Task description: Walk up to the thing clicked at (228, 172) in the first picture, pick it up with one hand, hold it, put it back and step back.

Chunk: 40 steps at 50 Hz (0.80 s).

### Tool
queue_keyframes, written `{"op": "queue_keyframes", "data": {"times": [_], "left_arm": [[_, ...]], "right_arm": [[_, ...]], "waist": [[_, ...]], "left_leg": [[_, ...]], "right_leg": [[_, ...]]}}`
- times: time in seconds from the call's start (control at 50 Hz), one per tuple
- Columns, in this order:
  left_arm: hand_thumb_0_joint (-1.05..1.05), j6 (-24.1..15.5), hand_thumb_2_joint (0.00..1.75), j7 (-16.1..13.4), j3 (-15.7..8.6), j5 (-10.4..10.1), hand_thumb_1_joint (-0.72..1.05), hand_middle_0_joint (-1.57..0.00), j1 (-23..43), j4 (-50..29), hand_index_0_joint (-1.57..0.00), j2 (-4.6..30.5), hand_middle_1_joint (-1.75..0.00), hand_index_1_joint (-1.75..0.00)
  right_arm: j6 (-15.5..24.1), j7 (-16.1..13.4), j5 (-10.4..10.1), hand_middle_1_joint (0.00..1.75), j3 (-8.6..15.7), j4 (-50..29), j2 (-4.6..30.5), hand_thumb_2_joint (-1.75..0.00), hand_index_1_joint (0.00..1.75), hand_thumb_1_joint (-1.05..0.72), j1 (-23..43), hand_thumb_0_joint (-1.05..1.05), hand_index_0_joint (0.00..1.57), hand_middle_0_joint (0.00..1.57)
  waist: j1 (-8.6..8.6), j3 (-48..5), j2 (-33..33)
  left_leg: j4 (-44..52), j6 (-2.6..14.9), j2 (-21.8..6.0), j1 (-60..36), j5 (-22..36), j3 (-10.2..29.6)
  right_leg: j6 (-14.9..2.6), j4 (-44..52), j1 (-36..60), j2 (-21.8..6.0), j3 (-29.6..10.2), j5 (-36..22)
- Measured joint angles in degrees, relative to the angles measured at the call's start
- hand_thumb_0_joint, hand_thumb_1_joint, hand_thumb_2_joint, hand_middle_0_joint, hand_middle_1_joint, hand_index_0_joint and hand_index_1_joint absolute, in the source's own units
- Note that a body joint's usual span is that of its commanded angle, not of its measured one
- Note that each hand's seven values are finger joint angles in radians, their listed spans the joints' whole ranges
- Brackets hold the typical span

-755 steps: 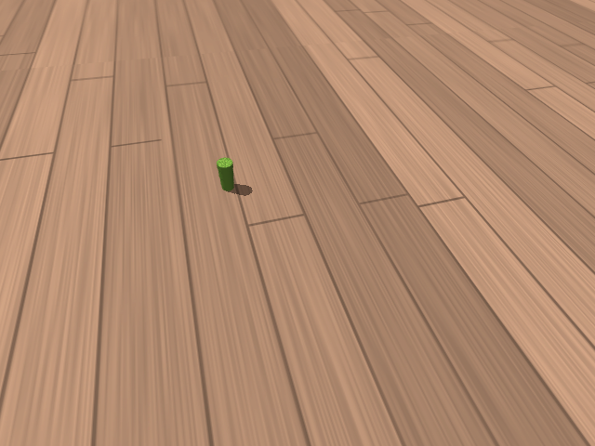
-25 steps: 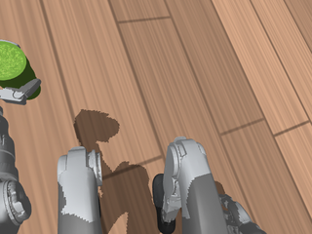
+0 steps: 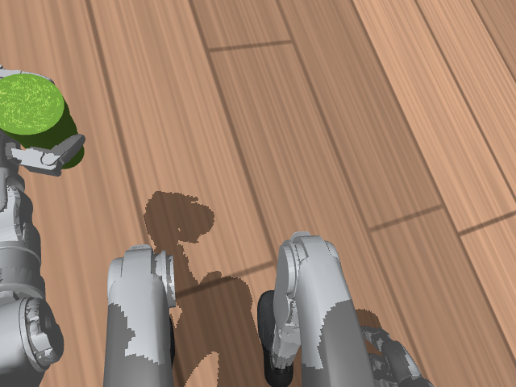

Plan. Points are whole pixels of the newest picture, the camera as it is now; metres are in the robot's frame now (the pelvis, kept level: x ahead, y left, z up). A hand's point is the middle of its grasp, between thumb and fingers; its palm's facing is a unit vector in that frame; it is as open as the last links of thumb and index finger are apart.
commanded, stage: settle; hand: left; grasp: from the side
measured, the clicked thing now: (47, 131) +0.48 +0.26 -0.05
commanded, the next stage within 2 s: lift in 0.10 s
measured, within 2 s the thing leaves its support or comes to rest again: neither
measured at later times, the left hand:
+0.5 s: hand (36, 113) +0.47 +0.26 +0.01, palm faces +0.19 -0.98 -0.04, open 9.8 cm
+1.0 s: hand out of the picture +0.43 +0.24 +0.15, palm faces +0.20 -0.98 -0.04, open 9.8 cm
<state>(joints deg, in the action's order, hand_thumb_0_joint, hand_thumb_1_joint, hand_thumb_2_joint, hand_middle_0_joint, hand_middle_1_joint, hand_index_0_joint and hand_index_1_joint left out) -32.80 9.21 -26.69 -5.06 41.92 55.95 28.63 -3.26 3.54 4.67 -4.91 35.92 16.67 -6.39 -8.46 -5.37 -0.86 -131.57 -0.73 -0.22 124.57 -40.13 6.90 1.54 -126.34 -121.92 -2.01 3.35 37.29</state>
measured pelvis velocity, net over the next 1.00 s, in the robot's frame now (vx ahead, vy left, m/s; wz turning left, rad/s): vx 0.01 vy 0.00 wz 0.05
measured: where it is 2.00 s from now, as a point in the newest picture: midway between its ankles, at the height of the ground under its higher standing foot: (219, 368)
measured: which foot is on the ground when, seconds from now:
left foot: down 0.00-1.00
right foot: down 0.00-1.00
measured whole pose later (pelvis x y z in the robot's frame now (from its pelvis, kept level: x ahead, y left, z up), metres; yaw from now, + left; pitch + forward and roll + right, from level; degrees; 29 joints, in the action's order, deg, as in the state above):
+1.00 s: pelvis +0.01 +0.00 +0.13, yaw +3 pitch +31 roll -4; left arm -19.5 7.3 -18.9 -9.4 25.0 28.8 18.4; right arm -1.3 -0.5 -1.4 0.0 33.8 14.7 -7.9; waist -3.3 -10.6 1.1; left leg -108.1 -0.6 -1.1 101.1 -38.6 4.4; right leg 1.1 -104.5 -99.6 -2.2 2.7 36.4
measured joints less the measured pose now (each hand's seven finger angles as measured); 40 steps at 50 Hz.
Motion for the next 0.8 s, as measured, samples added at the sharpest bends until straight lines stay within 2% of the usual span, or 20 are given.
{"op": "queue_keyframes", "data": {"times": [0.3,0.52,0.8], "left_arm": [[-0.05,0.07,1.13,-0.77,-0.04,0.87,-0.39,-0.72,1.03,0.25,-0.75,-0.85,-1.05,-1.06],[-0.05,2.38,1.14,1.75,0.73,-0.84,-0.40,-0.72,-1.66,-3.89,-0.75,-2.35,-1.05,-1.06],[-0.05,7.66,1.14,1.28,3.73,-3.38,-0.40,-0.72,-9.51,-14.99,-0.75,-6.63,-1.05,-1.06]], "right_arm": [[0.01,0.05,0.02,0.30,0.80,0.89,-0.31,-0.90,0.30,-0.91,-0.78,0.00,0.20,0.21],[0.25,-0.90,-1.62,0.30,2.26,0.68,-0.74,-0.90,0.30,-0.94,-1.99,0.01,0.20,0.21],[1.27,-2.56,-4.50,0.30,3.85,-1.52,-1.16,-0.90,0.30,-0.93,-2.07,0.01,0.20,0.21]], "waist": [[-0.02,-0.23,0.38],[0.80,-2.43,0.94],[3.29,-5.19,1.67]], "left_leg": [[1.39,0.01,0.05,-0.78,0.31,-0.52],[4.37,0.07,0.04,-3.59,0.02,-1.17],[13.83,0.17,-0.40,-12.55,0.77,-2.07]], "right_leg": [[-0.06,0.96,0.54,-0.13,-0.39,-0.10],[-0.09,3.49,3.14,-0.34,-0.76,0.43],[-0.25,12.45,11.72,-0.35,-0.91,-0.22]]}}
